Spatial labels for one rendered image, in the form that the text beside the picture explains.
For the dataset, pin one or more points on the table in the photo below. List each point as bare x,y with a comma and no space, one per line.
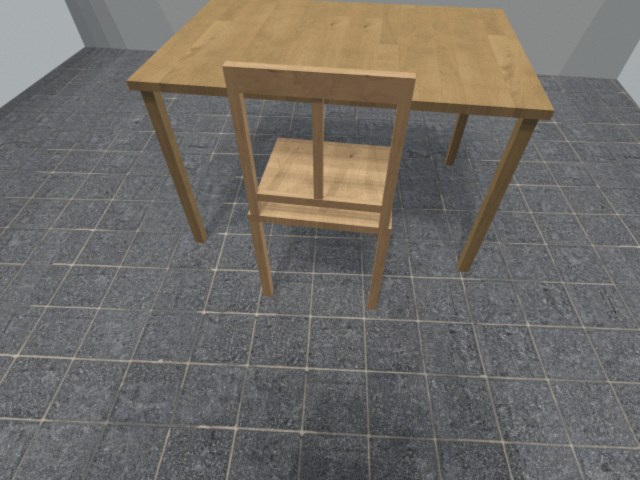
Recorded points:
466,60

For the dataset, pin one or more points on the chair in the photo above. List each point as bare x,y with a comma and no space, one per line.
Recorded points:
314,183

